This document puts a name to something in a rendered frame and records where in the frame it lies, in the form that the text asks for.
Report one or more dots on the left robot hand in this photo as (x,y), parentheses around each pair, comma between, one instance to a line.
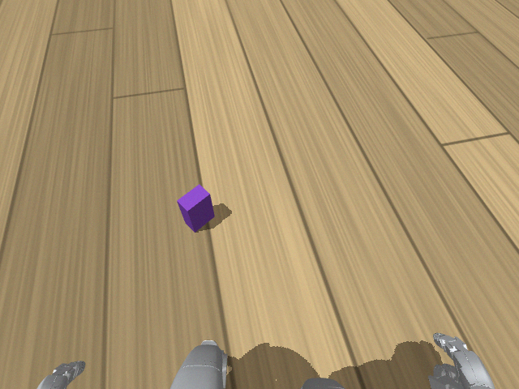
(62,375)

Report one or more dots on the right robot hand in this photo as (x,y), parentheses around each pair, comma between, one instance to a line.
(468,371)

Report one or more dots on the carton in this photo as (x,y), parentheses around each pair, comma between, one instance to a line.
(196,208)

